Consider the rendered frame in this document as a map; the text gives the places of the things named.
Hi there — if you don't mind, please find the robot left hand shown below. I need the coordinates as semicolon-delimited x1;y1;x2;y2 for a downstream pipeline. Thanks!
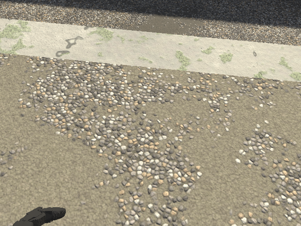
10;206;66;226

